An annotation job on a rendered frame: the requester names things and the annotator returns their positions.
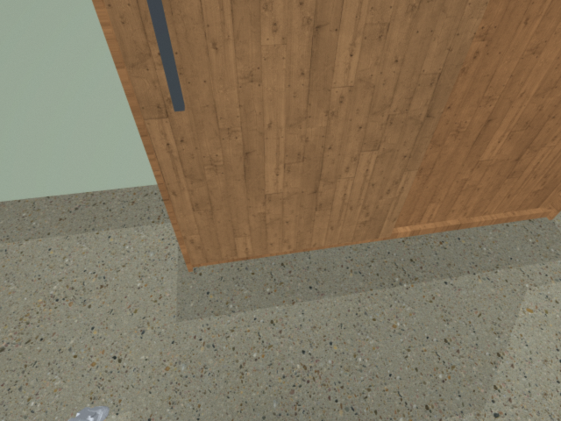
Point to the handle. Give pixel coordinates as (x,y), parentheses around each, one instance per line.
(166,52)

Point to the wardrobe door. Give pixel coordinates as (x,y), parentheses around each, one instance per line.
(497,145)
(305,121)

